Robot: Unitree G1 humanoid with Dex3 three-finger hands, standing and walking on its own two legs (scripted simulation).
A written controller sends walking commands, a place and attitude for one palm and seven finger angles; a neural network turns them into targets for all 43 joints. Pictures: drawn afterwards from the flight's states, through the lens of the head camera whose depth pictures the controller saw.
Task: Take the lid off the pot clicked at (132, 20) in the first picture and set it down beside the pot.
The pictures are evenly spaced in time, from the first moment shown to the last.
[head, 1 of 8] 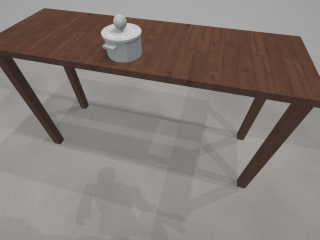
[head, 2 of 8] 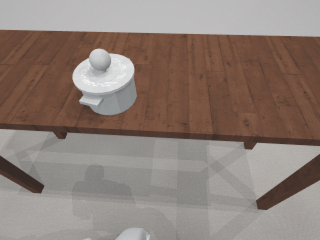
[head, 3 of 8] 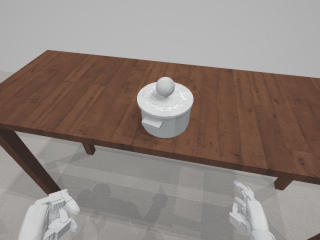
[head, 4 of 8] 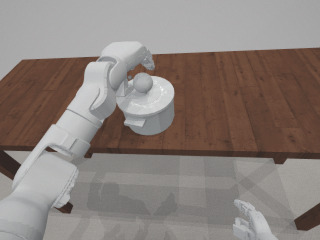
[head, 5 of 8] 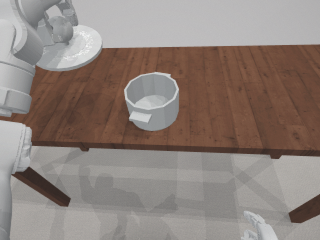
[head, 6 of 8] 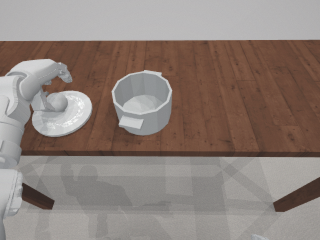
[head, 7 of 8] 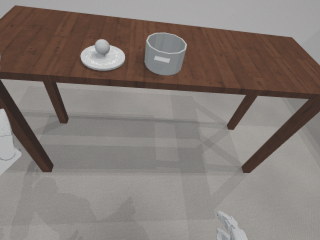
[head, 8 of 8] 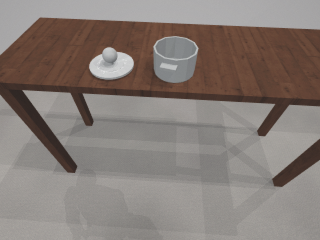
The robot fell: no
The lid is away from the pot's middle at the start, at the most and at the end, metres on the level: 0.00 0.25 0.23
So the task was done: yes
